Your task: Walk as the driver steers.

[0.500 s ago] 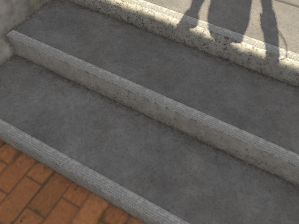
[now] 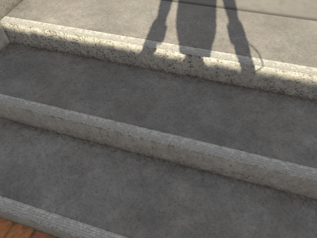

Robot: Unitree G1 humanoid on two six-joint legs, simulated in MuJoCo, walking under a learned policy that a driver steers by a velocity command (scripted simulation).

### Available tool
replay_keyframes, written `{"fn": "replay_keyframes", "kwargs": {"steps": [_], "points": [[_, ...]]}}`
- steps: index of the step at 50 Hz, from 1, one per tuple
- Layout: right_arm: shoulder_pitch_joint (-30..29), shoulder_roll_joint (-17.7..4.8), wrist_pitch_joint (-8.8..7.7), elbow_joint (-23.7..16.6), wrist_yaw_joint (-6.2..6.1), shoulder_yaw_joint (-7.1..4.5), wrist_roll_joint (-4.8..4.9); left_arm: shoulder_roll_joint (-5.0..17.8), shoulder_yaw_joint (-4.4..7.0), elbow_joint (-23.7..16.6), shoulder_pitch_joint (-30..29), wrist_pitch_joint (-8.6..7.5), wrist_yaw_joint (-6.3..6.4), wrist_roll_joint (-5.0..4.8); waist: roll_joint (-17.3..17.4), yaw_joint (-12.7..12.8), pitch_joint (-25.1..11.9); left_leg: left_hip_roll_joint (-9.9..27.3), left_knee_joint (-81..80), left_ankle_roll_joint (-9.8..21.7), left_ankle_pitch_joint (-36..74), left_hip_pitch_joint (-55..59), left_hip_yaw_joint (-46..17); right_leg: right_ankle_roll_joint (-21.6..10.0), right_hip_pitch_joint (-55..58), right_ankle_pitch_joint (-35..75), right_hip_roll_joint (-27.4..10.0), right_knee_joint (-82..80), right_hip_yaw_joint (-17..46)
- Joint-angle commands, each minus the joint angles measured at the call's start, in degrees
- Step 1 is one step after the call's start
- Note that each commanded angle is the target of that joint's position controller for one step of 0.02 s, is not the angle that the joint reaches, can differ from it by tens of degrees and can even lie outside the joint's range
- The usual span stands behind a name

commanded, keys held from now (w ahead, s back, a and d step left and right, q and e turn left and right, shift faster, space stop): e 0.34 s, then w+e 0.02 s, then e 0.24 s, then no key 0.02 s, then q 0.22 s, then w+q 0.16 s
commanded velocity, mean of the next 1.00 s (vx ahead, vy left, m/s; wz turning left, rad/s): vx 0.04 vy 0.00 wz -0.33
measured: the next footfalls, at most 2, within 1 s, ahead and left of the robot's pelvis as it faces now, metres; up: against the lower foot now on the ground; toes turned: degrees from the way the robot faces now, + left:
left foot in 0.24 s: +0.04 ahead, +0.12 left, +0.00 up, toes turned -11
right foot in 0.68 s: -0.05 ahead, -0.08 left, +0.00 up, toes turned -25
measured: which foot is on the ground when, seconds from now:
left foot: up 0.00-0.22, down 0.24-0.68, up 0.70-1.00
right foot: down 0.00-0.22, up 0.24-0.66, down 0.68-1.00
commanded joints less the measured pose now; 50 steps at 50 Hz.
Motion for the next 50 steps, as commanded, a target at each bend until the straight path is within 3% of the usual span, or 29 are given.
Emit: {"fn": "replay_keyframes", "kwargs": {"steps": [1,4,7,10,11,12,13,14,15,16,18,19,23,30,32,33,34,35,36,37,38,39,41,42,43,45,46,48,50], "points": [[-1.4,-3.2,-0.59,-3.7,0.08,-0.48,0.29,9.0,2.57,-2.5,2.0,-0.25,0.23,-0.20,-7.4,0.5,-4.6,0.5,-1.9,-1.6,-0.4,-6.4,-0.5,-9.9,10.9,41.9,-12.9,-2.1,12.5],[-3.1,-3.3,-0.67,-5.1,-0.28,-0.06,0.87,10.5,3.25,-2.5,2.5,0.09,0.12,0.11,-8.8,1.9,-5.8,0.5,-7.8,-1.2,-0.7,-3.8,-1.0,-9.8,11.3,41.5,-13.4,-1.2,15.7],[-1.5,-4.6,-1.03,-5.4,-0.39,-0.13,1.16,11.8,3.68,-3.5,-0.6,0.72,-0.39,0.13,-10.3,1.2,-6.3,-0.2,-14.2,-0.3,-0.1,2.3,-1.7,-8.6,7.5,38.2,-12.6,-1.2,18.8],[3.8,-4.8,-1.84,-4.5,-0.67,-0.16,1.04,12.2,3.78,-5.0,-6.5,1.30,-0.96,-0.41,-9.7,-2.6,-5.8,-1.1,-30.5,0.6,8.3,13.5,-1.1,-4.4,1.2,28.0,-9.0,0.5,19.9],[5.8,-6.2,-2.33,-4.0,-1.18,-0.53,0.38,11.1,3.43,-5.8,-7.5,1.31,-0.98,-0.72,-7.1,-3.3,-5.8,2.2,-37.6,1.2,13.0,20.1,-3.3,-1.6,-4.1,17.9,-6.3,2.9,18.7],[5.6,-10.6,-2.49,-4.4,-1.77,-1.27,-0.72,6.5,2.34,-6.1,-4.2,1.17,-1.04,-0.67,5.5,-1.3,-6.0,15.8,-42.7,4.2,14.6,25.6,-15.8,1.4,-11.9,-1.3,-0.2,13.7,11.0],[2.2,-15.4,-1.90,-6.1,-1.47,-2.03,-0.53,7.0,2.45,-6.5,-2.0,1.29,-0.50,-0.42,13.1,-0.2,-5.9,26.9,-42.3,12.6,26.1,20.9,-26.6,3.0,-17.5,-20.8,6.8,24.3,1.0],[3.2,-12.4,-1.63,-6.1,-0.98,-1.64,-0.46,10.8,3.09,-5.8,-2.6,1.50,-0.57,0.73,7.9,-0.4,-5.2,28.1,-41.7,16.3,28.0,17.1,-25.5,3.2,-16.4,-20.4,2.0,34.7,0.9],[0.5,-8.5,-1.63,-6.6,-0.76,-0.55,-0.12,11.2,3.55,-4.5,-2.8,1.71,-1.05,0.77,4.0,0.9,-2.1,23.9,-41.4,15.0,25.5,13.9,-19.5,3.1,-15.8,-16.5,0.9,38.1,1.8],[-2.4,-6.9,-1.54,-7.4,-0.77,-0.09,-0.16,10.8,3.68,-3.7,-2.0,2.14,-1.67,0.80,3.6,2.0,-0.3,19.4,-40.8,12.6,24.0,12.5,-13.3,3.6,-15.6,-13.0,0.4,40.2,1.0],[-1.6,-7.1,-1.85,-7.6,-1.12,-0.07,-0.59,9.9,3.33,-3.4,-2.0,2.75,-3.23,0.83,7.3,1.2,-1.4,15.4,-40.7,10.8,21.9,15.8,-7.5,4.8,-17.5,-8.3,0.1,41.2,-0.9],[-0.5,-7.2,-1.98,-7.3,-1.08,-0.12,-0.60,9.5,3.07,-3.7,-3.5,2.81,-3.66,0.59,7.5,0.3,-0.8,14.8,-40.7,10.8,21.4,17.1,-6.4,5.5,-18.5,-7.6,0.0,39.7,-1.7],[5.0,-8.9,-2.57,-5.5,-0.98,-0.89,-0.35,8.2,2.18,-5.6,-8.1,2.96,-4.13,0.37,6.7,-2.4,-1.8,18.5,-38.6,13.3,30.4,24.1,-5.4,6.8,-19.7,-9.7,-1.2,32.1,-3.3],[4.0,-11.4,-2.40,-5.3,0.60,-2.00,-0.93,7.3,1.08,-8.1,-9.7,2.84,-4.76,-0.59,9.3,-2.6,-3.8,20.6,-34.6,12.6,36.1,20.4,-0.1,3.7,-8.1,-11.4,-2.1,16.7,-8.5],[4.2,-11.9,-1.99,-4.6,0.93,-2.15,-0.58,6.7,0.75,-7.8,-8.1,2.27,-4.44,-0.58,9.1,-1.9,-4.4,20.0,-31.5,11.7,37.1,18.7,0.2,2.2,-3.2,-8.5,-1.2,8.3,-8.9],[3.5,-11.4,-1.59,-4.3,1.03,-1.92,-0.08,6.3,0.52,-6.7,-5.5,1.65,-4.01,-0.05,7.4,-0.1,-4.7,18.7,-28.4,9.8,35.4,16.0,1.4,1.3,2.2,-0.9,-0.6,-0.9,-9.0],[4.9,-9.8,-1.31,-3.7,1.25,-1.32,0.05,7.9,0.59,-6.0,-4.1,0.79,-3.37,1.01,2.5,0.7,-5.4,16.8,-24.3,6.3,29.0,10.9,3.0,0.4,9.0,6.3,-2.8,-9.5,-4.7],[7.1,-3.4,-1.06,-5.1,1.94,0.60,-0.51,11.0,0.52,-6.4,-3.2,-0.14,-2.59,2.13,-12.5,-0.6,-7.9,11.8,-13.0,2.2,2.7,0.4,7.0,-1.9,17.6,17.8,-19.0,-13.2,13.0],[5.8,-2.2,0.01,-4.9,1.10,1.26,-0.07,11.5,-0.05,-6.5,-5.6,-0.68,-1.72,0.82,-13.9,0.0,-5.9,6.9,-11.3,0.9,-9.4,4.6,3.0,-9.6,4.2,28.3,-26.4,-11.4,14.9],[6.3,-4.6,0.72,-3.2,1.07,0.75,0.56,6.7,-1.45,-5.9,-7.9,-0.99,-1.51,0.65,-6.9,-1.3,-3.7,7.8,-10.2,0.7,-7.6,7.6,-0.9,-10.4,3.6,31.4,-22.7,-10.1,8.5],[6.5,-4.3,0.85,-2.3,1.36,0.89,1.08,5.3,-2.26,-5.4,-10.5,-1.16,-1.04,0.73,-9.1,-2.0,-2.0,6.8,-10.9,0.9,-5.0,8.0,-2.3,-9.3,1.8,27.0,-20.1,-11.1,5.1],[7.0,-5.9,0.69,-1.1,1.51,0.34,0.98,5.8,-2.35,-5.3,-12.4,-1.02,-0.48,1.12,-9.2,-2.8,-0.4,5.9,-10.3,0.9,-2.0,7.4,-2.5,-7.1,2.4,25.8,-16.9,-11.3,1.8],[8.8,-8.4,0.50,0.7,1.74,-0.81,-0.23,8.9,-1.66,-4.5,-11.1,-0.84,0.48,0.22,-9.5,-2.5,-1.8,3.7,-4.2,0.7,-0.4,4.4,-1.8,-6.5,7.1,37.1,-15.7,-7.8,-1.9],[9.4,-8.3,0.50,1.1,1.77,-1.03,-0.11,9.6,-1.36,-4.3,-10.0,-0.65,0.53,-0.26,-8.0,-2.2,-3.0,3.3,-0.8,0.4,-0.8,3.5,-1.9,-7.0,8.4,39.6,-16.6,-6.9,-2.7],[9.7,-7.7,0.54,1.4,1.76,-1.00,0.01,9.5,-1.19,-4.2,-9.0,-0.53,0.47,-0.31,-6.8,-1.7,-4.2,3.6,1.4,0.0,-0.5,2.8,-1.7,-7.5,9.1,31.3,-17.0,-8.4,-2.8],[7.6,-6.8,0.72,1.0,2.09,-1.06,-0.56,9.3,-0.81,-3.9,-7.5,-0.48,0.49,0.13,-7.8,-0.1,-1.7,4.7,3.3,-0.5,1.2,-2.2,-0.9,-7.7,9.2,3.4,-17.6,-14.1,-0.3],[6.0,-6.9,0.72,0.3,2.51,-1.25,-0.89,9.1,-0.69,-3.6,-7.0,-0.63,0.57,0.26,-8.8,0.5,0.2,5.0,3.2,-0.7,1.9,-4.8,-0.7,-7.7,9.4,-5.4,-18.1,-16.7,1.4],[4.0,-6.4,0.46,-0.6,3.19,-1.51,-1.05,8.8,-0.42,-3.0,-5.8,-1.45,0.72,0.40,-7.7,0.8,2.0,5.5,2.0,-0.9,3.2,-8.4,-0.6,-8.1,11.2,-10.1,-19.2,-19.1,2.6],[3.6,-5.0,0.07,-0.8,3.54,-1.48,-1.01,8.7,-0.06,-2.4,-4.4,-2.68,0.67,0.62,-5.6,0.7,1.6,6.1,0.5,-0.6,4.0,-10.0,-0.6,-8.6,13.3,-9.0,-20.2,-19.5,2.0]]}}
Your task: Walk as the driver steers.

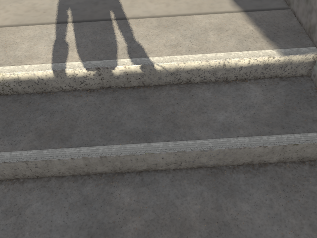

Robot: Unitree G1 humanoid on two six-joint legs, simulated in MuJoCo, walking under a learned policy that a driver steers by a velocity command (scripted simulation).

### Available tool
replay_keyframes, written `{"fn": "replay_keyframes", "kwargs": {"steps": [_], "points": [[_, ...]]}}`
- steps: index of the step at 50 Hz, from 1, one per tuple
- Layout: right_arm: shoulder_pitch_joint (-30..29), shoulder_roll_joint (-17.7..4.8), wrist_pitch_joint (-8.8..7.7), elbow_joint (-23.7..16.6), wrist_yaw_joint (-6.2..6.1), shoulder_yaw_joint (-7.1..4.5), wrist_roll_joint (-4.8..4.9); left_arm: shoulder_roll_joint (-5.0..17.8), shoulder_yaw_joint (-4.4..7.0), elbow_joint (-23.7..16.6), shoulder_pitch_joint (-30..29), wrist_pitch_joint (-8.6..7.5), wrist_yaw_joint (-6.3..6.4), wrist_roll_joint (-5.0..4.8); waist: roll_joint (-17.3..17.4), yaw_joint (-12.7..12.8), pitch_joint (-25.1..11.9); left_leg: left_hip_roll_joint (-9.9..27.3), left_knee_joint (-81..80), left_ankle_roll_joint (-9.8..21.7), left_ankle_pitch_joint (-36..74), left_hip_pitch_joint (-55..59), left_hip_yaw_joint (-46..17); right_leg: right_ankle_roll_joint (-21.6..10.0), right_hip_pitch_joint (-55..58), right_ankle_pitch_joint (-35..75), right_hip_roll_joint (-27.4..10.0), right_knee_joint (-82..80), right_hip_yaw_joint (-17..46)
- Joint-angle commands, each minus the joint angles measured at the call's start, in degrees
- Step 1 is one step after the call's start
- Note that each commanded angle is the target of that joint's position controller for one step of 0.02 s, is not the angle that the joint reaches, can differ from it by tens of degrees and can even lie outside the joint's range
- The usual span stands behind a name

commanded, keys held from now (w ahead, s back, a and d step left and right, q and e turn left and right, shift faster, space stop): w+q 0.50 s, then w+e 0.50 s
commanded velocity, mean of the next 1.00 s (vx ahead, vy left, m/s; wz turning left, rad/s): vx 0.44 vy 0.00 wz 0.19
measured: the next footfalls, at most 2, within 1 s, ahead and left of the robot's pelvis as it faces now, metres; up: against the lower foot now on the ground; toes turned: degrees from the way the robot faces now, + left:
left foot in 0.30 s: +0.11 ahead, +0.16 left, +0.00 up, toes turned +15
right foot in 0.86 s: +0.49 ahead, +0.16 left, +0.13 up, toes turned +10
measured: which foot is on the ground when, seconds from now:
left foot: up 0.00-0.28, down 0.30-0.86, up 0.88-1.00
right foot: down 0.00-0.32, up 0.34-0.84, down 0.86-1.00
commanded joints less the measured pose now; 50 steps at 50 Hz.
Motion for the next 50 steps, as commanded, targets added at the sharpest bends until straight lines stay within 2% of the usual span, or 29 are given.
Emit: {"fn": "replay_keyframes", "kwargs": {"steps": [1,9,12,14,15,16,17,18,20,21,23,25,30,33,35,36,38,39,40,41,42,43,44,45,46,47,48,49,50], "points": [[-5.9,-3.4,-1.44,-5.3,0.59,-1.06,-0.16,10.0,3.04,-0.6,4.7,-1.92,0.27,0.32,-6.4,4.1,1.5,1.6,-1.2,0.3,1.2,-14.2,-0.5,-7.7,8.1,-11.5,-18.6,-12.3,15.0],[-11.1,-2.1,-2.00,-9.6,3.12,-0.65,0.05,12.2,4.42,-0.9,5.8,-4.36,-1.49,0.79,-7.5,3.9,1.5,2.9,-13.8,3.7,2.5,-7.5,2.4,-6.7,1.5,-12.4,-20.0,-12.0,7.4],[-12.1,-2.6,-2.47,-10.9,3.31,-0.55,-0.09,13.5,4.88,-1.3,6.0,-4.27,-2.00,0.72,-7.5,3.9,1.5,1.6,-18.6,5.7,2.0,-2.4,5.0,-5.7,-1.1,-10.8,-19.9,-9.5,4.5],[-8.3,-2.7,-3.07,-10.4,2.94,-0.57,-0.67,14.2,5.04,-1.7,5.1,-3.66,-2.22,0.21,-5.9,1.3,0.4,-0.7,-24.1,7.2,3.7,5.0,7.3,-4.0,-4.3,-4.9,-18.9,-2.1,0.4],[-2.6,-3.9,-3.68,-8.4,2.50,-1.24,-0.98,13.2,4.62,-2.0,5.1,-3.33,-2.34,0.14,-2.7,-1.0,-2.6,-3.4,-27.0,8.2,3.1,12.9,7.4,-2.6,-7.2,2.5,-16.1,8.5,-3.0],[7.0,-7.9,-4.50,-5.5,1.43,-2.66,-1.36,10.2,3.46,-3.5,3.7,-2.95,-2.56,0.63,7.4,-5.4,-7.5,1.6,-34.5,10.5,-3.2,22.6,-3.0,0.1,-14.1,4.9,-11.4,29.6,-7.5],[9.7,-16.4,-4.98,-5.9,0.38,-4.17,-0.46,5.4,2.06,-8.9,-0.4,-3.16,-3.27,1.16,21.3,-5.0,-6.4,16.3,-45.1,16.9,-10.0,29.8,-34.7,4.2,-36.9,-20.3,-0.7,46.3,-4.7],[7.3,-14.9,-4.73,-6.3,0.27,-3.69,0.31,8.6,2.52,-7.6,0.0,-2.97,-3.56,2.66,9.3,-3.8,-4.7,17.8,-46.5,19.2,-12.1,28.6,-37.4,3.7,-42.6,-18.9,-3.0,53.7,6.9],[1.2,-9.4,-4.47,-7.8,0.21,-2.18,1.04,9.3,2.56,-6.0,2.0,-4.02,-4.50,1.23,1.5,0.3,0.0,12.9,-44.2,16.6,-1.2,21.9,-25.3,3.1,-41.8,-5.9,-7.2,54.1,8.6],[-1.0,-8.3,-4.86,-8.9,0.04,-1.77,1.37,9.3,2.58,-5.5,2.8,-4.05,-4.40,1.55,-0.1,1.9,-0.1,10.4,-44.2,15.2,7.7,19.9,-21.6,3.5,-39.3,-2.6,-7.5,52.5,8.5],[-1.9,-7.5,-6.16,-9.1,-0.23,-1.29,1.74,8.8,2.31,-5.0,4.6,-2.89,-4.25,2.40,1.0,3.4,-3.1,7.6,-42.4,14.2,28.9,18.2,-15.9,5.1,-35.3,0.7,-6.7,54.6,7.6],[0.9,-7.7,-7.02,-8.2,-0.48,-1.44,1.69,6.6,1.88,-5.6,4.7,-1.61,-3.72,2.05,3.2,3.6,-5.8,6.4,-39.1,15.7,41.2,18.7,-14.0,6.3,-36.6,-2.2,-4.7,64.4,5.1],[12.7,-4.9,-7.58,-2.9,-0.87,0.18,0.29,3.0,0.72,-10.6,-6.0,-0.33,-2.50,0.69,3.1,-0.1,1.3,11.5,-40.4,18.6,23.9,27.2,-19.0,2.6,-69.8,-15.3,-5.0,96.0,4.9],[16.0,-3.5,-8.47,0.4,-0.88,1.37,-0.67,0.1,-1.16,-15.8,-14.6,-0.83,-1.73,-0.20,0.5,-0.4,5.8,12.5,-42.9,15.1,18.2,26.8,-15.9,-0.8,-81.6,-20.8,-2.8,100.8,6.1],[14.9,-3.2,-8.68,2.5,-1.22,2.22,0.10,-1.8,-3.00,-19.1,-17.0,-0.49,-1.73,-0.34,-1.5,1.9,7.1,9.7,-47.2,10.7,15.2,20.2,-9.6,-2.3,-77.5,-20.0,-2.3,89.2,5.8],[16.1,-2.3,-8.54,4.0,-1.69,2.82,0.21,-2.6,-3.58,-20.7,-19.3,-0.13,-1.79,-0.14,0.5,1.1,7.3,9.3,-50.7,10.9,20.1,18.3,-8.3,-2.1,-75.2,-21.0,-1.4,87.7,2.1],[12.2,-3.4,-7.72,3.5,-2.86,3.11,1.80,-0.7,-3.84,-19.8,-14.0,1.36,-2.59,0.60,-2.7,3.8,2.6,7.4,-56.1,10.5,41.7,14.4,0.3,-2.9,-54.7,-14.6,-2.2,71.3,-2.4],[7.2,-3.6,-8.03,0.7,-2.72,3.64,2.63,-1.3,-4.30,-18.3,-9.2,1.17,-2.88,-0.10,-2.2,6.5,-0.4,6.9,-52.7,9.9,66.2,9.2,5.1,-4.3,-38.2,-11.5,-1.1,60.6,-4.7],[8.8,-6.3,-8.65,0.6,-3.02,3.07,3.79,-0.1,-3.98,-16.9,-6.5,1.25,-2.79,-0.15,-0.1,6.9,-5.5,9.4,-48.2,9.9,90.0,10.8,4.1,-4.6,-27.7,-8.0,1.7,57.5,-6.6],[8.9,-9.6,-8.67,0.6,-3.26,2.31,3.82,2.3,-2.85,-14.8,-0.7,1.26,-2.50,-0.19,3.4,10.0,-9.9,10.9,-39.4,9.4,103.5,15.8,4.2,-4.7,-22.1,-9.8,4.2,53.2,-6.5],[8.3,-11.3,-8.15,0.3,-3.50,1.31,2.82,4.0,-1.87,-11.9,6.7,1.08,-2.27,-0.22,7.3,12.0,-14.7,12.2,-28.3,9.0,110.7,23.1,3.7,-5.0,-18.6,-13.1,6.4,48.5,-5.2],[6.4,-12.7,-7.74,-0.6,-3.38,0.38,2.61,5.6,-0.84,-9.7,13.3,0.60,-2.67,-0.26,9.2,15.3,-17.4,11.4,-12.8,8.5,111.0,25.0,5.1,-6.9,-12.8,-13.8,7.6,39.3,-0.6],[7.1,-9.3,-8.35,-2.4,-3.35,0.69,2.03,10.8,1.22,-7.8,16.6,-0.28,-3.11,0.58,1.2,15.3,-19.0,5.8,10.3,7.5,72.8,15.2,4.2,-11.8,-4.6,-19.2,0.4,28.5,21.8],[6.7,-3.4,-8.84,-6.8,-0.33,1.47,0.29,16.3,3.03,-4.9,16.1,0.69,-2.05,-0.63,-18.5,9.4,-20.2,-10.5,33.2,3.3,8.7,-10.8,0.8,-19.4,5.4,-8.0,-12.7,6.9,59.6],[5.2,-3.8,-9.84,-9.1,1.34,1.75,-2.18,14.6,3.63,-6.6,9.8,0.44,-1.22,-1.67,-8.5,6.5,-17.6,-6.3,41.7,5.1,10.3,-18.2,-8.0,-18.4,3.0,-13.5,-13.8,1.9,66.4],[1.6,-1.7,-9.86,-10.7,1.56,2.23,-1.64,11.2,3.12,-5.5,7.7,-0.17,-1.14,-0.87,-2.4,4.6,-9.7,-4.7,45.3,6.0,11.6,-21.4,-7.1,-17.0,-5.8,-20.9,-13.2,2.4,60.8],[-0.6,1.2,-9.94,-12.8,0.89,3.07,-1.85,6.9,2.27,-3.4,8.0,-1.07,-1.60,0.25,4.2,2.3,-3.3,-3.0,46.4,6.8,10.0,-24.5,-6.3,-14.9,-13.6,-17.6,-11.9,2.6,53.3],[-1.9,2.2,-9.24,-14.0,-0.12,3.54,-1.67,4.5,1.89,-2.4,6.7,-2.31,-1.69,0.88,7.1,0.1,0.2,-0.6,44.0,6.9,10.4,-24.4,-6.2,-12.8,-19.7,-10.1,-9.9,3.1,43.8],[-1.7,2.5,-8.10,-15.0,-0.82,3.90,-1.30,2.3,1.23,-1.3,6.4,-3.32,-1.90,1.23,4.1,-1.1,0.6,0.0,47.6,6.8,7.6,-25.5,-5.1,-12.0,-22.3,-6.2,-8.0,2.1,38.6]]}}
Over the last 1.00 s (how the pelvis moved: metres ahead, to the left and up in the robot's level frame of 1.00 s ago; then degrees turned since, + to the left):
-0.05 0.00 0.00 -17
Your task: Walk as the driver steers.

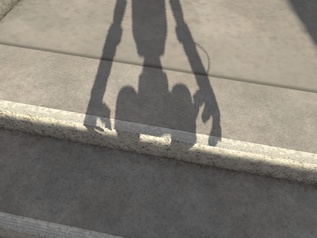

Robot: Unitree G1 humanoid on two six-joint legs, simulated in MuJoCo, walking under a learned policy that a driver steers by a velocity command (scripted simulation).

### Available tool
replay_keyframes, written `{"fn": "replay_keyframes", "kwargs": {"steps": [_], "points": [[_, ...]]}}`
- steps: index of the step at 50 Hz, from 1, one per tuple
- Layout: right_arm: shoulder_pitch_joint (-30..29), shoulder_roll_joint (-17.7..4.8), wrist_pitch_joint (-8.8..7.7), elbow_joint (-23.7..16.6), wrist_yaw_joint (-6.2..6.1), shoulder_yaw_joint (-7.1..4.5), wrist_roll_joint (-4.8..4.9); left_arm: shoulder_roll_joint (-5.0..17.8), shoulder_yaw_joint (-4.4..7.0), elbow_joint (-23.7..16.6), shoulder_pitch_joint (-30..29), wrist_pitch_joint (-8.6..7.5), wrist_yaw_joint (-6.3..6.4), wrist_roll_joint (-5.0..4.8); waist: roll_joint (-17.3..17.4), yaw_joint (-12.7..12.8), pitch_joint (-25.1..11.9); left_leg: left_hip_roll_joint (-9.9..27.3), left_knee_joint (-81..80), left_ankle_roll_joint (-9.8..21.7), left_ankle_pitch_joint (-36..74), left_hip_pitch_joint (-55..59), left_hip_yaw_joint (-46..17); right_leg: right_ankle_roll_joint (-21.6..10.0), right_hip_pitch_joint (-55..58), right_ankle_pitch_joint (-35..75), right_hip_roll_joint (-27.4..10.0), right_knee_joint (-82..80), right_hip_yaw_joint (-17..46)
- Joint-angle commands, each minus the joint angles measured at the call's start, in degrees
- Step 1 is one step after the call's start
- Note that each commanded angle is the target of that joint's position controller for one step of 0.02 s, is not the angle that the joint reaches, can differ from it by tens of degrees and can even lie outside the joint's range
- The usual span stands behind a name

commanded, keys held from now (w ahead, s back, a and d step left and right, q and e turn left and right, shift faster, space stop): w+e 0.14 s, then e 0.36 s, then no key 0.08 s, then q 0.26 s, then w+q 0.16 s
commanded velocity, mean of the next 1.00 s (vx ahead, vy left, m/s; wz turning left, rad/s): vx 0.21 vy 0.00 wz -0.25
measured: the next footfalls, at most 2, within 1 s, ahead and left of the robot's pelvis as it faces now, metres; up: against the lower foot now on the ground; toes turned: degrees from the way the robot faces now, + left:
left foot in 0.40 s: +0.52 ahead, +0.05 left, +0.13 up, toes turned -15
right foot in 0.90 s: +0.45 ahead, -0.11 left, +0.13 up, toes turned -17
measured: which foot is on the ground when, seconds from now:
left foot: up 0.00-0.38, down 0.40-0.90, up 0.92-1.00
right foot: down 0.00-0.42, up 0.44-0.88, down 0.90-1.00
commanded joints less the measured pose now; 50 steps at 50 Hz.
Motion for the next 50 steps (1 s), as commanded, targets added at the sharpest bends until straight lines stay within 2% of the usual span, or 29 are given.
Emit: {"fn": "replay_keyframes", "kwargs": {"steps": [1,2,4,6,7,9,12,14,15,17,19,20,21,22,23,25,26,28,31,33,36,38,40,44,45,46,47,48,50], "points": [[-0.1,-0.9,1.20,-8.2,-1.17,0.52,-0.17,1.0,0.69,0.4,0.8,-3.78,-0.33,0.14,4.8,-4.3,3.4,4.0,12.1,0.5,-4.2,-19.0,-1.2,-4.5,4.2,11.4,-15.1,-33.9,33.1],[-0.1,0.1,2.06,-9.2,-1.56,1.08,-0.63,2.1,0.94,1.6,1.2,-4.50,-0.84,-1.01,3.8,-5.7,3.2,5.1,7.5,0.6,-3.9,-19.7,-1.2,-3.5,3.7,12.2,-12.6,-33.5,27.4],[-2.7,-3.9,2.59,-10.2,-1.22,0.38,-0.53,4.3,1.54,-1.1,-0.5,-4.93,-0.86,-1.48,5.1,-4.4,3.8,6.2,-14.2,-1.6,1.0,-12.4,3.3,-1.8,-0.1,18.6,-8.4,-37.0,20.6],[-7.2,-3.5,2.40,-11.8,-0.65,0.22,-0.85,5.2,1.91,-1.7,4.6,-5.28,0.02,-1.72,1.4,-0.8,0.2,5.3,-18.2,-3.9,6.4,-14.7,7.2,-0.8,9.5,40.8,-9.8,-35.7,21.9],[-7.3,-0.9,2.71,-11.6,-0.53,0.59,-0.86,6.0,2.43,0.1,10.5,-5.20,0.76,-1.35,-3.3,1.4,-3.4,4.5,-8.5,-4.2,4.1,-23.4,8.2,-0.3,21.5,49.4,-11.3,-32.1,24.6],[-10.7,-0.7,2.62,-12.7,-1.24,0.27,-0.35,8.6,3.35,0.7,19.0,-4.92,1.71,-0.77,-4.6,5.0,-5.3,4.4,9.0,-4.2,-6.9,-44.8,6.8,-1.3,41.0,55.9,-15.0,-28.4,30.4],[-23.2,0.0,2.00,-17.8,-1.42,1.12,-0.19,6.7,2.80,0.7,22.4,-4.36,1.81,-0.39,-2.1,7.0,1.0,4.4,13.7,-3.2,-15.7,-57.3,6.4,-2.5,43.5,44.7,-16.3,-30.5,32.1],[-32.9,4.2,2.36,-23.7,-1.49,3.48,-0.49,4.2,2.06,2.4,25.2,-2.97,2.32,-0.13,-4.0,8.9,5.2,2.0,9.4,-3.7,-21.6,-55.7,11.0,-1.1,37.3,51.3,-14.9,-34.2,32.2],[-33.3,3.5,2.42,-25.6,-1.48,3.67,0.16,5.3,2.29,2.3,24.8,-2.72,2.95,0.29,-4.8,8.0,4.9,2.5,5.2,-3.4,-22.5,-54.8,9.9,-0.8,38.5,55.3,-16.3,-35.5,32.2],[-25.3,2.9,3.65,-24.6,-0.71,4.30,1.31,6.7,2.98,-1.3,15.1,-1.31,3.17,-1.04,-3.3,2.8,-0.4,-0.2,-22.0,-1.0,-11.8,-19.0,11.5,2.4,24.1,70.2,-13.5,-41.9,24.4],[-3.4,-2.6,4.40,-17.7,-1.72,1.11,2.34,12.7,4.33,-4.9,8.0,-2.83,2.01,-1.82,-10.7,-7.2,-13.8,-4.0,-29.1,1.3,-3.4,13.3,8.5,5.0,20.1,97.4,-14.8,-28.1,24.3],[9.8,-5.8,4.35,-13.8,-2.42,-0.84,2.24,15.8,5.56,-6.0,2.9,-4.18,1.20,-3.68,-9.9,-15.2,-19.8,-2.4,-41.1,2.1,4.3,24.1,4.6,7.7,22.5,97.4,-13.7,-14.5,23.0],[11.3,-11.6,3.10,-13.6,-3.59,-3.03,0.43,10.4,4.89,-7.7,4.4,-5.84,0.32,-5.13,5.6,-14.1,-24.5,12.6,-50.7,8.7,20.0,35.5,-14.5,11.7,13.0,47.9,-4.9,10.0,20.0],[7.2,-14.1,3.73,-13.4,-4.19,-3.47,0.72,8.9,4.62,-10.5,7.8,-5.70,-0.45,-3.88,21.9,-7.5,-34.1,26.3,-58.6,17.0,57.5,34.8,-38.1,13.3,9.3,1.5,3.5,35.4,17.8],[0.5,-10.3,3.78,-15.0,-3.84,-3.19,2.54,8.4,4.77,-10.2,10.6,-4.99,-0.92,-1.61,15.4,-2.5,-32.9,25.1,-59.5,17.8,50.3,30.8,-38.8,12.3,6.0,2.5,0.3,41.6,20.7],[-6.6,0.0,3.64,-14.2,-4.48,-1.23,2.10,4.3,3.82,-9.4,10.3,-1.40,-0.50,0.87,-1.4,2.3,-13.5,20.6,-59.6,13.1,10.6,14.2,-26.6,11.5,-1.5,5.1,-6.0,39.3,14.8],[-6.5,1.6,3.25,-12.2,-5.11,-0.93,1.21,1.6,3.12,-10.4,7.7,0.27,0.04,1.74,0.2,2.8,-6.3,18.1,-62.4,11.9,1.5,6.1,-23.1,10.8,-3.6,4.5,-6.6,41.5,14.2],[-5.0,0.8,2.00,-8.6,-4.92,-1.74,0.33,-0.8,2.14,-12.7,4.2,2.64,0.91,0.96,-0.6,3.6,-0.8,16.3,-66.4,10.2,-4.0,-1.4,-14.9,8.9,-5.5,5.4,-6.8,41.0,14.2],[-2.6,-0.6,0.35,-4.7,-3.30,-2.21,0.49,-2.3,1.14,-15.7,2.7,2.26,2.33,0.93,3.7,5.4,-2.0,14.6,-70.0,8.3,-0.2,1.2,-9.7,7.5,-10.9,8.7,-7.1,39.7,17.8],[-0.9,-1.7,0.02,-3.2,-3.05,-2.56,1.03,-1.2,1.08,-15.8,0.6,1.74,2.19,1.03,2.4,4.6,-2.8,12.5,-71.0,7.9,4.1,4.1,-6.1,8.7,-11.5,13.0,-6.4,34.4,18.2],[-1.4,-3.1,1.44,-3.5,-3.97,-2.52,1.37,-1.1,0.18,-16.2,-1.0,2.08,1.00,0.13,3.1,4.3,-6.2,8.9,-72.3,9.3,12.3,10.4,-0.5,11.7,-5.9,10.4,-9.9,11.6,9.2],[0.3,-5.6,2.05,-5.0,-3.40,-3.75,0.40,-2.3,-0.51,-16.0,-3.8,2.22,0.57,-1.15,5.3,0.7,-7.4,8.4,-74.0,8.4,8.1,10.8,-1.1,11.1,2.5,5.0,-9.1,0.4,6.3],[2.1,-7.5,2.51,-5.4,-2.35,-4.86,0.11,-1.7,-0.21,-16.2,-4.6,2.36,0.96,-0.78,7.9,-1.3,-6.4,10.4,-73.3,8.7,4.5,11.9,-3.9,10.2,5.2,5.6,-8.5,-3.7,6.3],[3.1,-7.0,4.79,-5.9,-1.61,-5.72,1.34,-1.7,0.33,-15.9,-0.8,0.66,1.70,-0.28,8.9,-0.3,-4.2,10.0,-69.9,7.4,-14.3,6.7,-8.6,8.3,16.3,4.7,-6.2,-22.0,4.6],[3.1,-5.5,4.85,-6.1,-1.53,-5.54,1.95,-1.0,0.64,-15.8,1.5,-0.11,1.75,0.46,6.3,0.9,-3.6,8.2,-68.2,5.1,-24.1,-1.1,-9.2,6.8,23.8,1.8,-9.3,-26.2,9.7],[1.4,-1.2,4.63,-8.3,-1.28,-4.44,2.20,2.1,1.16,-16.6,5.9,-0.87,1.92,1.16,-4.9,3.1,-4.4,3.7,-56.0,1.9,-29.6,-9.9,-5.4,3.9,30.2,-13.4,-23.0,-35.5,25.7],[-0.9,-1.4,4.44,-9.5,-1.31,-4.45,2.02,8.7,3.49,-16.2,4.6,-0.63,2.30,1.03,-16.8,3.4,-0.3,-5.0,-41.9,-0.7,-22.4,-17.6,5.4,-1.3,25.1,-27.3,-32.0,-46.2,41.1],[0.2,-5.6,4.25,-9.0,-0.90,-5.86,-0.04,6.8,3.35,-16.4,3.0,-0.86,2.87,1.05,-11.3,1.7,1.5,-1.5,-32.3,-1.3,-16.8,-14.6,0.0,-3.7,20.7,-24.3,-31.5,-47.5,41.4],[3.1,-7.7,4.18,-6.7,0.21,-7.07,0.31,3.0,2.20,-16.0,-1.3,-2.21,2.84,-0.13,-5.8,-2.5,1.2,0.0,-26.6,-3.3,-11.0,-12.5,-1.1,-1.6,19.5,-13.7,-27.1,-46.0,31.0]]}}
Over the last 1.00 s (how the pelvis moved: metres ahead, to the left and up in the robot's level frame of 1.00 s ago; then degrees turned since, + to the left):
0.41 0.16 0.06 11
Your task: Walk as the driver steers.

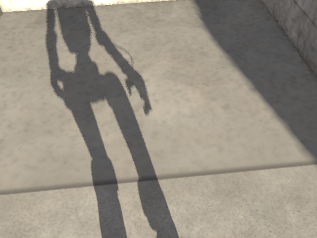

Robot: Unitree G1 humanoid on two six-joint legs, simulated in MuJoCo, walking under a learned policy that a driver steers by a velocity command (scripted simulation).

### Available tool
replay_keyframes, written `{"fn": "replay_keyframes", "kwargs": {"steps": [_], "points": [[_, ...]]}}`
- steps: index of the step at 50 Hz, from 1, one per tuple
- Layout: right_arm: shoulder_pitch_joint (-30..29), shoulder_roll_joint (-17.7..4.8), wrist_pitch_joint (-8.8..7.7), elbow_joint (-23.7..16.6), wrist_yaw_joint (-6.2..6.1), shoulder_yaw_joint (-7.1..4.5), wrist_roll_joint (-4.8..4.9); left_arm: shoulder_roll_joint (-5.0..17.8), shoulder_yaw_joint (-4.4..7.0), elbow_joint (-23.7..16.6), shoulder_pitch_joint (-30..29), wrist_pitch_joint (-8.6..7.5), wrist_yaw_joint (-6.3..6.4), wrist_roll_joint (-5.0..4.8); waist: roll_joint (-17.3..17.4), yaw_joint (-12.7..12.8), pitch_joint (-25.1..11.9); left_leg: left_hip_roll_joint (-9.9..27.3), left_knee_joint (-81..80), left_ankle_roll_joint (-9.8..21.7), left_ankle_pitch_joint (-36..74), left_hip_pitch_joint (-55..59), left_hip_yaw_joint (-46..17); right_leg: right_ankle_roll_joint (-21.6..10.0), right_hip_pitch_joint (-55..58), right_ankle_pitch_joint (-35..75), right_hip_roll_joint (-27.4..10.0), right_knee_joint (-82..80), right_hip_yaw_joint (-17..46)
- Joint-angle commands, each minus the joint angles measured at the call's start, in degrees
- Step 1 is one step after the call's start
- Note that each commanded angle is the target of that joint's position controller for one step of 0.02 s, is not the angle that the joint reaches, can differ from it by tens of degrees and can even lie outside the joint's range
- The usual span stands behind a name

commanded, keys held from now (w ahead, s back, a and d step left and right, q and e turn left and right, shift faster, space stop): w+q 0.40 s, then w+e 0.60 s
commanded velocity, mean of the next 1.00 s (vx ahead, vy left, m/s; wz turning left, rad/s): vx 0.44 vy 0.00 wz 0.10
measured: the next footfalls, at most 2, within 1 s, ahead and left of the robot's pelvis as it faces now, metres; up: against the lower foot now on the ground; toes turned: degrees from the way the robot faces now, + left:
left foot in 0.36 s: +0.15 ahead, +0.18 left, +0.00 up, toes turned +17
right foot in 0.82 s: +0.50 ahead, +0.16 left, +0.13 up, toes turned +7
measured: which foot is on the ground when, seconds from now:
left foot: up 0.00-0.34, down 0.36-0.80, up 0.82-1.00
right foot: down 0.00-0.36, up 0.38-0.80, down 0.82-1.00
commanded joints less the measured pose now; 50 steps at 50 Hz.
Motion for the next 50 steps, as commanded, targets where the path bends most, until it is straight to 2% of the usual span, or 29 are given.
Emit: {"fn": "replay_keyframes", "kwargs": {"steps": [1,7,11,15,17,18,19,20,21,22,23,24,26,29,32,33,34,35,37,38,40,41,42,43,45,46,47,48,50], "points": [[0.2,-7.2,-0.98,-3.6,1.24,-2.57,-0.52,7.7,2.67,-3.9,-3.3,-2.78,0.67,-0.82,-7.4,-1.5,2.8,3.4,14.2,-2.4,3.3,-13.1,-3.6,-8.4,7.2,-18.7,-16.4,-23.7,20.9],[-8.0,-4.6,-0.69,-5.3,3.19,-1.27,-0.19,9.3,3.75,0.5,5.3,-5.13,-0.19,0.03,-6.6,3.2,3.0,6.9,11.2,-3.5,10.6,-18.7,-1.9,-8.4,15.9,-7.2,-16.2,-23.4,9.4],[-14.0,-4.1,-0.06,-9.1,4.39,-0.05,0.41,12.1,4.62,0.4,3.7,-5.47,-1.31,0.85,-8.8,4.2,3.1,8.9,0.7,-2.2,7.6,-12.5,0.5,-7.1,14.4,-3.6,-18.6,-22.6,4.1],[-9.8,-6.0,0.19,-9.7,3.54,-0.33,0.38,14.6,5.19,1.6,2.1,-4.28,-1.66,0.69,-11.5,2.2,3.9,4.7,-10.1,1.7,0.6,7.6,9.1,-6.0,5.2,3.6,-17.5,-16.8,-3.2],[3.8,-6.4,-1.06,-5.1,2.57,-1.57,0.10,15.1,5.19,2.5,1.0,-3.03,-1.91,-0.21,-4.1,-4.7,-3.1,-2.0,-21.1,2.9,6.0,24.1,12.0,-3.9,4.8,26.4,-13.1,6.2,-9.6],[10.9,-8.5,-1.74,-3.4,2.07,-2.46,-0.65,13.8,4.73,1.2,-0.1,-2.86,-2.18,-0.64,2.1,-8.0,-4.9,0.9,-25.5,2.6,7.1,33.5,4.2,-1.3,-4.4,18.9,-10.9,22.7,-10.8],[10.1,-13.2,-2.64,-5.4,1.30,-2.55,-0.63,3.8,1.99,-2.1,-2.4,-2.87,-3.11,0.42,13.2,-4.3,-1.7,15.8,-30.0,2.1,10.3,32.2,-18.9,1.9,-18.9,-12.5,-6.9,39.8,-7.1],[10.9,-18.6,-2.45,-7.0,0.52,-3.80,0.34,6.0,2.41,-6.7,-2.7,-3.23,-3.36,-0.64,19.1,-4.7,-7.2,23.6,-41.9,12.0,14.2,39.6,-45.0,4.3,-32.2,-11.9,-1.1,50.7,1.1],[9.3,-15.5,-2.34,-6.5,-0.33,-3.20,-0.25,7.3,2.34,-5.2,-5.1,-3.67,-3.41,-0.14,9.4,-4.6,-2.9,25.4,-40.7,15.0,8.8,38.9,-40.3,4.2,-39.4,-7.1,-4.8,59.5,2.2],[7.2,-12.1,-2.65,-6.4,-0.64,-2.16,0.11,7.6,2.32,-4.3,-7.1,-4.25,-3.55,0.08,3.6,-3.7,0.1,23.1,-37.5,13.9,10.3,33.7,-32.1,3.6,-40.3,-2.4,-6.5,63.1,2.1],[5.9,-10.1,-3.28,-5.6,-0.21,-1.18,-0.14,6.1,1.88,-3.1,-6.5,-4.23,-3.64,0.21,1.7,-1.7,1.0,20.0,-35.4,11.5,14.1,29.4,-26.6,2.6,-40.4,-2.1,-6.7,68.1,1.4],[5.0,-8.2,-4.14,-4.8,-0.04,-0.23,0.33,5.6,1.68,-2.3,-5.0,-3.56,-3.99,0.44,0.8,0.1,1.1,18.2,-34.6,9.5,17.7,25.7,-21.8,1.8,-40.2,-1.6,-6.9,70.9,1.9],[8.6,-5.8,-5.82,-0.5,0.71,1.02,0.62,2.6,0.94,-2.4,-6.2,-1.57,-3.54,-0.64,3.3,0.5,1.7,18.6,-35.1,7.6,21.9,23.6,-17.8,0.0,-46.4,-4.7,-4.2,86.2,0.9],[13.5,-4.5,-6.83,5.5,1.46,2.00,-0.46,-2.8,-1.41,-7.0,-15.6,-0.52,-1.49,-1.66,3.1,0.1,6.7,19.4,-37.5,5.2,17.7,23.0,-12.5,-3.9,-62.3,-9.5,0.4,98.9,5.2],[13.3,-1.6,-5.91,9.5,0.67,3.74,0.47,-4.1,-3.56,-12.4,-24.9,-0.04,-1.74,-1.77,0.1,1.4,12.2,14.1,-46.3,-0.2,12.1,12.6,-2.6,-4.2,-58.3,-8.4,2.7,78.1,0.9],[14.0,-1.0,-5.54,9.7,-0.70,4.23,1.91,-1.5,-3.53,-12.7,-24.2,0.51,-2.72,-2.04,-0.1,1.8,12.5,13.8,-52.7,1.5,21.8,9.0,-0.9,-3.6,-49.5,-7.4,1.8,66.7,-4.0],[13.6,-2.4,-5.62,10.2,-1.80,4.24,2.50,-0.5,-3.17,-12.7,-22.0,0.92,-3.09,-1.16,0.8,3.2,9.8,14.2,-54.5,2.7,32.7,12.6,0.0,-3.7,-43.6,-6.2,0.0,62.1,-6.3],[10.9,-2.7,-5.86,9.4,-2.28,4.35,2.95,0.5,-2.79,-9.7,-16.1,1.59,-3.02,-1.48,-0.2,4.8,3.9,12.3,-53.1,2.7,51.8,14.7,6.4,-4.9,-33.1,-5.4,1.0,58.5,-9.9],[12.3,-9.0,-7.05,8.0,-3.09,3.11,4.75,1.3,-2.65,-8.1,-12.0,2.02,-2.59,-2.30,0.2,6.3,-3.6,16.2,-44.2,3.0,94.7,19.4,7.3,-6.8,-14.5,-5.3,3.8,44.9,-14.6],[11.8,-11.9,-7.10,7.7,-3.48,2.16,4.62,2.7,-1.83,-6.1,-7.4,2.29,-2.37,-1.98,3.6,8.3,-6.7,17.9,-36.2,2.5,106.8,27.1,6.7,-7.1,-13.0,-7.1,5.4,39.9,-14.4],[8.4,-13.9,-6.17,5.0,-3.10,0.39,2.87,7.6,0.24,-2.8,1.9,1.91,-3.00,-1.36,10.5,12.3,-12.3,19.3,-10.8,0.6,113.8,37.0,6.6,-10.1,-6.6,-14.1,8.7,25.3,-7.1],[7.1,-12.5,-6.87,2.1,-2.71,0.19,2.65,11.7,2.26,-2.3,5.6,0.61,-3.74,-0.54,6.2,14.5,-15.3,14.9,11.8,0.7,86.4,25.4,7.1,-15.1,5.3,-18.1,3.5,15.2,11.5],[5.1,-4.9,-7.32,-2.7,0.05,1.33,0.70,16.3,3.69,-0.9,1.5,0.32,-3.74,-2.38,-13.9,8.0,-14.6,-2.6,39.8,-2.5,8.5,-3.9,4.5,-23.2,15.5,-8.9,-11.1,-4.0,50.0],[5.4,-5.3,-7.93,-5.2,1.30,1.18,-1.59,15.2,4.57,-1.2,-0.9,-0.03,-2.84,-3.20,-8.3,5.9,-16.1,0.2,51.1,-0.5,10.9,-11.5,-7.4,-23.0,15.9,-6.5,-13.1,-12.6,61.1],[-0.1,-0.5,-8.02,-8.8,0.52,2.95,-0.45,9.2,3.21,3.7,-0.4,-1.74,-2.30,-1.39,4.0,1.3,-0.1,3.6,56.5,1.3,10.9,-20.5,-6.4,-18.6,2.8,-5.0,-11.9,-10.8,46.3],[-1.3,0.9,-7.17,-9.9,-0.38,3.71,-0.31,6.8,2.68,5.4,-0.4,-2.56,-2.21,-0.39,6.7,-0.8,4.4,4.9,55.5,1.3,9.5,-21.9,-5.6,-16.2,-3.3,1.6,-9.3,-8.7,37.1],[0.3,1.9,-5.60,-10.2,-0.97,4.56,-0.65,6.2,2.67,6.1,-2.3,-3.02,-2.29,-0.44,6.1,-3.7,5.9,6.1,52.8,1.0,8.8,-21.1,-5.4,-14.0,-8.1,7.1,-5.8,-8.1,28.2],[-0.3,2.2,-3.99,-10.8,-1.14,4.81,-0.54,6.6,2.58,7.8,-0.6,-3.49,-2.84,-0.84,3.9,-4.1,6.1,6.0,51.2,1.2,5.6,-22.5,-4.8,-12.7,-8.5,7.2,-3.6,-8.0,22.4],[-1.7,-1.6,-2.61,-11.4,-1.03,4.43,-0.92,9.0,2.62,5.9,-2.8,-4.54,-3.30,-1.54,3.9,-4.9,6.4,8.3,29.1,-0.5,8.7,-15.3,-2.1,-11.2,-12.7,12.7,0.1,-12.9,16.6]]}}
Over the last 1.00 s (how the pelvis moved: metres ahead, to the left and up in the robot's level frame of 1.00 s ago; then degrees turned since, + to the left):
0.42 0.00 0.19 -15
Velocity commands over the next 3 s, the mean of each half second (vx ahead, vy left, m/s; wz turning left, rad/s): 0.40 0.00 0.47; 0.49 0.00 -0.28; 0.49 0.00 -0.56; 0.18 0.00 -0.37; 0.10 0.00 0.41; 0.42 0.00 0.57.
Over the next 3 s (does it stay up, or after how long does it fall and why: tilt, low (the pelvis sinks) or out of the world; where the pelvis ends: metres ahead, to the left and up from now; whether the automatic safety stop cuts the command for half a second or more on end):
stays up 1.13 0.16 0.14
